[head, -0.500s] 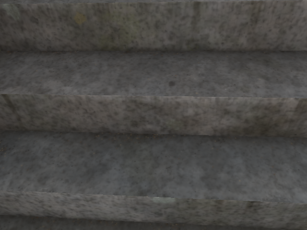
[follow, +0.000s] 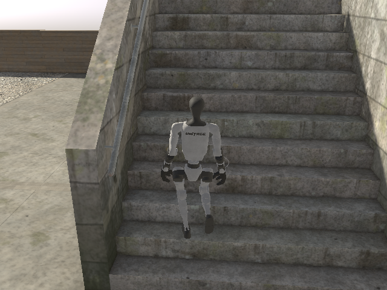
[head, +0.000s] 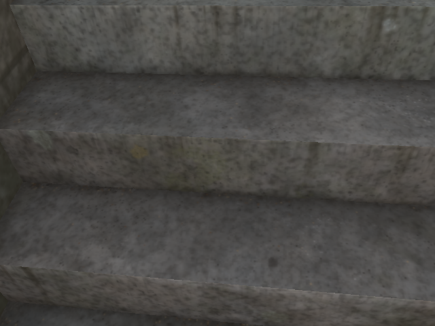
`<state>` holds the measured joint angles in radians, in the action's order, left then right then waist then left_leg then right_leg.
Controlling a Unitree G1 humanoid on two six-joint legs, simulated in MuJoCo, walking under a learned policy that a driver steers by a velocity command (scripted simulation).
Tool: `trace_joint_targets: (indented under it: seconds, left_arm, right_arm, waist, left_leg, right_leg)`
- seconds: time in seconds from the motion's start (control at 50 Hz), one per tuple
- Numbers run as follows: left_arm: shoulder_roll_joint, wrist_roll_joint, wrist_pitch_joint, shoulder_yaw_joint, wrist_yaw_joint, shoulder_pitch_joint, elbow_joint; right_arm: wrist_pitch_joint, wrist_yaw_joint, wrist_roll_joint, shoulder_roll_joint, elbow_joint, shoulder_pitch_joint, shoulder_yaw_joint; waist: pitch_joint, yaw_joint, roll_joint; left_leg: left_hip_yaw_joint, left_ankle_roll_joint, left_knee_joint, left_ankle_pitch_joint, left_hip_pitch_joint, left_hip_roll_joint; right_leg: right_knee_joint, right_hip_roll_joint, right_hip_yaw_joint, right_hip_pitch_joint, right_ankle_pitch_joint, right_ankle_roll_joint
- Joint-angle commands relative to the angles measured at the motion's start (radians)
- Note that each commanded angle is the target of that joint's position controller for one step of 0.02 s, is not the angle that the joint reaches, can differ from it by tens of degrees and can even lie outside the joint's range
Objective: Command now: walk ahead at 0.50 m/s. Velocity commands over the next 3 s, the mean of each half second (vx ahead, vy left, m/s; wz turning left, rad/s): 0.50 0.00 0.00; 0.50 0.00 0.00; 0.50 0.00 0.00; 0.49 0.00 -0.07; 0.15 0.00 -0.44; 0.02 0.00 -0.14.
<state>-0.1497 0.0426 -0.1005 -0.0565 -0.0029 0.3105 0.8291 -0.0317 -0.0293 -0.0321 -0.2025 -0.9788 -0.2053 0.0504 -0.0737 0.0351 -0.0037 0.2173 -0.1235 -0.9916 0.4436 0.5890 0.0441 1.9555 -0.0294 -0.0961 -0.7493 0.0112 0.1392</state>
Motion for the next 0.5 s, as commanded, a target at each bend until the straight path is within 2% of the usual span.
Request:
trace_joint_targets:
  seconds: [0.02, 0.04, 0.06, 0.08, 0.12, 0.14, 0.16, 0.18, 0.2, 0.22, 0.24, 0.26, 0.28, 0.3, 0.32, 0.34, 0.36, 0.38, 0.4, 0.42, 0.44, 0.46, 0.48, 0.5]
  left_arm:
    - [0.182, -0.015, 0.014, 0.076, 0.007, 0.008, -0.134]
    - [0.189, -0.029, 0.021, 0.086, 0.012, -0.024, -0.137]
    - [0.183, -0.045, 0.026, 0.092, 0.019, -0.069, -0.143]
    - [0.166, -0.056, 0.036, 0.091, 0.038, -0.120, -0.145]
    - [0.160, -0.058, 0.045, 0.103, 0.062, -0.215, -0.210]
    - [0.139, -0.044, 0.054, 0.102, 0.063, -0.278, -0.243]
    - [0.130, -0.030, 0.059, 0.114, 0.055, -0.355, -0.293]
    - [0.106, -0.030, 0.063, 0.112, 0.047, -0.428, -0.322]
    - [0.089, -0.028, 0.067, 0.109, 0.037, -0.456, -0.331]
    - [0.099, -0.041, 0.073, 0.122, 0.022, -0.484, -0.342]
    - [0.147, -0.045, 0.077, 0.136, 0.017, -0.491, -0.334]
    - [0.133, -0.066, 0.070, 0.132, 0.011, -0.431, -0.263]
    - [0.114, -0.079, 0.066, 0.125, 0.023, -0.319, -0.223]
    - [0.066, -0.074, 0.071, 0.100, 0.027, -0.175, -0.183]
    - [0.006, -0.057, 0.069, 0.082, 0.023, -0.047, -0.162]
    - [-0.072, -0.016, 0.070, 0.048, 0.018, 0.059, -0.117]
    - [-0.182, 0.005, 0.090, 0.007, 0.040, 0.144, -0.062]
    - [-0.234, -0.010, 0.114, -0.033, 0.058, 0.106, -0.019]
    - [-0.205, -0.024, 0.097, -0.033, 0.047, -0.037, -0.008]
    - [-0.129, -0.019, 0.078, -0.018, 0.043, -0.079, 0.051]
    - [-0.041, -0.005, 0.047, 0.003, 0.040, -0.069, 0.126]
    - [0.056, -0.002, 0.024, 0.027, 0.025, -0.057, 0.189]
    - [0.093, 0.002, 0.013, 0.038, 0.015, -0.052, 0.217]
    - [0.089, -0.006, 0.004, 0.037, 0.005, -0.025, 0.230]
  right_arm:
    - [-0.065, 0.020, -0.006, 0.141, -0.101, -0.070, -0.040]
    - [-0.078, 0.027, 0.002, 0.132, -0.115, -0.090, -0.047]
    - [-0.095, 0.037, 0.002, 0.107, -0.126, -0.118, -0.048]
    - [-0.111, 0.044, 0.012, 0.092, -0.137, -0.159, -0.055]
    - [-0.128, 0.054, 0.021, 0.019, -0.144, -0.189, -0.047]
    - [-0.133, 0.056, 0.025, -0.005, -0.150, -0.210, -0.041]
    - [-0.132, 0.055, 0.035, -0.003, -0.159, -0.232, -0.040]
    - [-0.127, 0.042, 0.034, -0.002, -0.160, -0.260, -0.038]
    - [-0.119, 0.024, 0.042, 0.000, -0.160, -0.292, -0.035]
    - [-0.115, -0.001, 0.054, -0.035, -0.147, -0.344, -0.019]
    - [-0.098, -0.021, 0.041, -0.025, -0.156, -0.389, -0.015]
    - [-0.091, -0.029, 0.078, -0.003, -0.103, -0.296, -0.026]
    - [-0.110, -0.032, 0.083, -0.074, -0.079, -0.334, -0.018]
    - [-0.128, -0.024, 0.081, -0.132, -0.065, -0.347, -0.004]
    - [-0.143, 0.002, 0.090, -0.183, -0.047, -0.323, 0.015]
    - [-0.154, 0.024, 0.072, -0.180, -0.014, -0.294, 0.023]
    - [-0.158, 0.066, 0.074, -0.097, 0.058, -0.248, 0.020]
    - [-0.146, 0.088, 0.013, -0.055, 0.104, -0.123, 0.034]
    - [-0.130, 0.088, -0.042, 0.047, 0.195, -0.082, 0.019]
    - [-0.119, 0.075, -0.044, 0.096, 0.272, 0.010, -0.003]
    - [-0.112, 0.062, -0.041, 0.156, 0.325, 0.050, -0.027]
    - [-0.100, 0.047, -0.025, 0.194, 0.325, 0.003, -0.047]
    - [-0.083, 0.037, -0.008, 0.209, 0.307, -0.052, -0.056]
    - [-0.070, 0.026, -0.004, 0.220, 0.300, -0.091, -0.067]
  waist:
    - [0.173, 0.075, -0.039]
    - [0.189, 0.071, -0.020]
    - [0.194, 0.060, -0.001]
    - [0.184, 0.037, 0.008]
    - [0.200, 0.042, 0.048]
    - [0.199, 0.031, 0.034]
    - [0.200, 0.035, 0.009]
    - [0.191, 0.002, 0.021]
    - [0.160, -0.024, 0.036]
    - [0.105, -0.060, 0.070]
    - [0.053, -0.075, 0.129]
    - [-0.013, -0.028, 0.048]
    - [-0.120, -0.003, 0.125]
    - [-0.232, 0.063, 0.161]
    - [-0.321, 0.120, 0.208]
    - [-0.404, 0.160, 0.203]
    - [-0.393, 0.157, -0.052]
    - [-0.314, 0.160, -0.191]
    - [-0.207, 0.054, -0.083]
    - [-0.027, 0.018, -0.024]
    - [0.113, -0.035, 0.035]
    - [0.150, -0.093, 0.085]
    - [0.160, -0.126, 0.075]
    - [0.160, -0.142, 0.065]
  left_leg:
    - [-0.405, -0.016, 0.590, -0.090, -0.044, -0.238]
    - [-0.346, -0.007, 0.613, -0.153, -0.042, -0.237]
    - [-0.313, -0.021, 0.658, -0.183, -0.037, -0.239]
    - [-0.315, -0.032, 0.702, -0.226, -0.083, -0.247]
    - [-0.305, -0.036, 0.766, -0.190, -0.154, -0.253]
    - [-0.299, -0.034, 0.790, -0.127, -0.189, -0.243]
    - [-0.244, 0.009, 0.827, -0.061, -0.180, -0.202]
    - [-0.244, -0.007, 0.888, -0.079, -0.179, -0.201]
    - [-0.245, -0.030, 0.909, -0.126, -0.236, -0.191]
    - [-0.243, -0.074, 1.049, -0.283, -0.296, -0.221]
    - [-0.215, -0.107, 1.071, -0.434, -0.371, -0.234]
    - [-0.090, -0.081, 0.991, -0.930, -0.332, -0.189]
    - [-0.092, -0.127, 0.846, -1.628, -0.383, -0.252]
    - [-0.117, -0.142, 0.656, -2.002, -0.526, -0.294]
    - [-0.134, -0.130, 0.448, -2.016, -0.629, -0.324]
    - [-0.170, -0.102, 0.203, -1.804, -0.544, -0.289]
    - [-0.180, -0.048, -0.131, -1.344, -0.180, -0.134]
    - [-0.241, -0.012, -0.685, -0.457, 0.096, 0.056]
    - [-0.395, -0.006, -1.051, -0.409, 0.279, 0.018]
    - [-0.365, -0.024, -1.167, -0.448, 0.422, 0.000]
    - [-0.385, -0.047, -1.185, -0.437, 0.525, -0.007]
    - [-0.411, -0.060, -1.184, -0.448, 0.540, -0.013]
    - [-0.412, -0.058, -1.204, -0.423, 0.553, -0.005]
    - [-0.420, -0.056, -1.191, -0.435, 0.580, -0.005]
  right_leg:
    - [0.222, -0.004, -0.083, -0.380, -0.035, 0.039]
    - [0.202, -0.011, -0.081, -0.427, -0.055, 0.038]
    - [0.248, -0.034, -0.024, -0.457, -0.066, 0.037]
    - [0.348, -0.041, 0.021, -0.516, -0.106, 0.036]
    - [0.434, -0.021, 0.021, -0.655, -0.226, 0.031]
    - [0.402, 0.001, 0.050, -0.687, -0.261, 0.027]
    - [0.184, 0.037, 0.088, -0.639, -0.252, 0.030]
    - [0.063, 0.059, 0.162, -0.584, -0.243, 0.020]
    - [-0.023, 0.087, 0.206, -0.552, -0.242, 0.013]
    - [-0.208, 0.112, 0.278, -0.424, -0.288, 0.014]
    - [-0.274, 0.117, 0.292, -0.307, -0.335, 0.029]
    - [-0.530, 0.055, 0.354, -0.021, -0.357, 0.044]
    - [-0.537, -0.006, 0.390, 0.153, -0.460, 0.046]
    - [-0.619, -0.042, 0.376, 0.227, -0.513, 0.057]
    - [-0.827, -0.062, 0.306, 0.336, -0.544, 0.066]
    - [-0.903, -0.006, 0.102, 0.497, -0.609, 0.084]
    - [-1.287, 0.230, -0.469, 0.626, -0.900, 0.189]
    - [-1.745, 0.310, -0.939, 0.594, -1.123, 0.234]
    - [-1.734, 0.347, -0.878, 0.500, -1.142, 0.155]
    - [-1.631, 0.327, -0.707, 0.374, -1.030, 0.119]
    - [-1.576, 0.307, -0.482, 0.259, -0.838, 0.078]
    - [-1.547, 0.265, -0.319, 0.207, -0.664, 0.027]
    - [-1.560, 0.245, -0.221, 0.193, -0.552, 0.006]
    - [-1.558, 0.226, -0.126, 0.222, -0.386, -0.012]
